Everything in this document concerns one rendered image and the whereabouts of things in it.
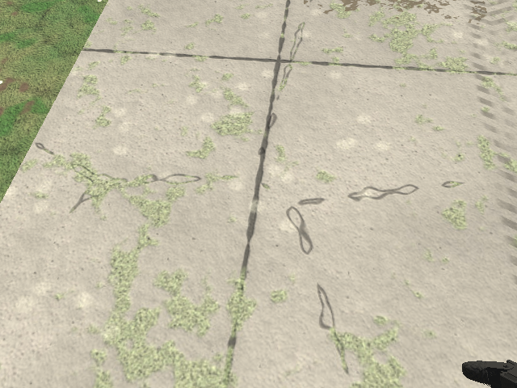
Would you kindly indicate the robot right hand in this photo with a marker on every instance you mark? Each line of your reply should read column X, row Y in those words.
column 495, row 374

